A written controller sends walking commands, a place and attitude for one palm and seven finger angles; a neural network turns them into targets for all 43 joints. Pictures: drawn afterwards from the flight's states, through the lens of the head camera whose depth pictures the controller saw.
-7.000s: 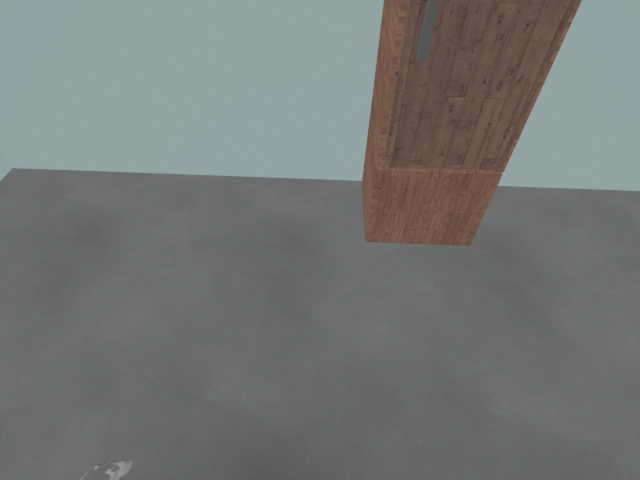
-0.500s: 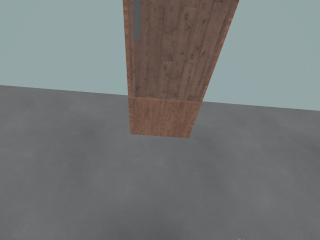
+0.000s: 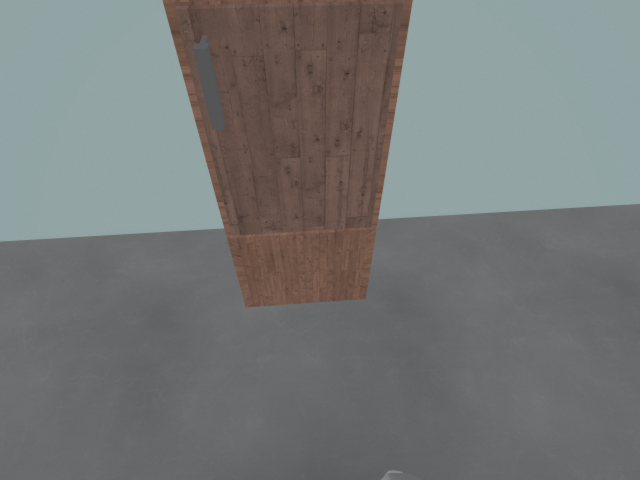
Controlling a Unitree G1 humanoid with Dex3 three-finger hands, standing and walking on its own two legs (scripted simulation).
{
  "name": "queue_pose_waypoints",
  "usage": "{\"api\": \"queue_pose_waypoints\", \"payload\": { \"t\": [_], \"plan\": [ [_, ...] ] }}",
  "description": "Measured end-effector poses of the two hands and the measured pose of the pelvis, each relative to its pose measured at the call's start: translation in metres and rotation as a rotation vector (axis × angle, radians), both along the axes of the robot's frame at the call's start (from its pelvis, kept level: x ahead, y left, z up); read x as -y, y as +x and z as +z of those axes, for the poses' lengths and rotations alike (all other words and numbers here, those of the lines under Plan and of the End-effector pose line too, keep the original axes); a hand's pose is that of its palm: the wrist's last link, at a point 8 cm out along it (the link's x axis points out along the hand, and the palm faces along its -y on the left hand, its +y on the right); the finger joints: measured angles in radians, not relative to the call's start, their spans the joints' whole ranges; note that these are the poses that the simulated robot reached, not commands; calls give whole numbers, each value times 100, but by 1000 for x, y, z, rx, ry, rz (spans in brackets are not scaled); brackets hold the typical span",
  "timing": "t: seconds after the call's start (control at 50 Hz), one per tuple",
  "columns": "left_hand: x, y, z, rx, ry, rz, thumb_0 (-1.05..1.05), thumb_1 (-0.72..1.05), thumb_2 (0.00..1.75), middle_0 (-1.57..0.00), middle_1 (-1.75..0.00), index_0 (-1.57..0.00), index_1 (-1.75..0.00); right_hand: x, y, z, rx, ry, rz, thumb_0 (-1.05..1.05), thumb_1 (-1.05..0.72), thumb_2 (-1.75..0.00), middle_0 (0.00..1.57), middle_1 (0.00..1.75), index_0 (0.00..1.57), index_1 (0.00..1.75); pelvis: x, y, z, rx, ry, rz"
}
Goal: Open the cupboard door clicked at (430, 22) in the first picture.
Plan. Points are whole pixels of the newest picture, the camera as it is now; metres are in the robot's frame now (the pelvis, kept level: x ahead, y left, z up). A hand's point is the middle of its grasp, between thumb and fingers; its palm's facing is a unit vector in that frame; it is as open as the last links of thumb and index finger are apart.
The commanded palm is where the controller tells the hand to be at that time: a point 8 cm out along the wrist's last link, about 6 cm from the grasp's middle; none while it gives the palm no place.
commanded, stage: take the last steps up to it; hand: left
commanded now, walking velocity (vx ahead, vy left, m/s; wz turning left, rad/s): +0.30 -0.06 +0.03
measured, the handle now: (211, 83) +0.79 +0.20 +0.12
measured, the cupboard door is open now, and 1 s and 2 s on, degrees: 0 0 0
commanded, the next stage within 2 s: come to a stop and stand still in 0.52 s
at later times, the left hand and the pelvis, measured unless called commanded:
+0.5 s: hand out of the picture +0.08 +0.08 -0.17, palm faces +0.16 -0.97 -0.17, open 7.3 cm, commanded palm none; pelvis +0.16 -0.07 +0.00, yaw +4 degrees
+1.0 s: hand (226, 405) +0.28 +0.15 -0.18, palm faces +0.11 -0.97 -0.23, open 7.3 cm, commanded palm none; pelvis +0.23 -0.04 -0.01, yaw +3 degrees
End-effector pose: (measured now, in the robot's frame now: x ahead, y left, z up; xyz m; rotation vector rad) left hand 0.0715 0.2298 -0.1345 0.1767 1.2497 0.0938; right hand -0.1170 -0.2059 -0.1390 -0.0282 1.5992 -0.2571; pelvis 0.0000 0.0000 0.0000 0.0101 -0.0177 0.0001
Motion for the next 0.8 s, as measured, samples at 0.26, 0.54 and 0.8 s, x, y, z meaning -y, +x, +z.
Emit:
{"api": "queue_pose_waypoints", "payload": {
  "t": [0.26, 0.54, 0.8],
  "plan": [
    [63, 59, 7, 81, 54, 104, -2, 95, 90, -21, -29, -20, -30, 86, 151, -18, 120, 14, 88, 1, -91, -89, 19, 30, 20, 30, 68, 82, -3, 5, -1, 33],
    [103, -5, -10, -281, -55, 256, 0, 92, 90, -20, -29, -20, -30, 69, 415, 0, 467, 6, 297, 0, -91, -90, 19, 30, 19, 30, 60, 174, -6, 8, -29, 64],
    [56, 89, -27, -295, -49, 226, 0, 91, 90, -20, -29, -20, -30, 19, 468, -4, 458, -32, 255, -3, -94, -89, 20, 30, 20, 30, 22, 236, -12, 18, -5, 44]
  ]
}}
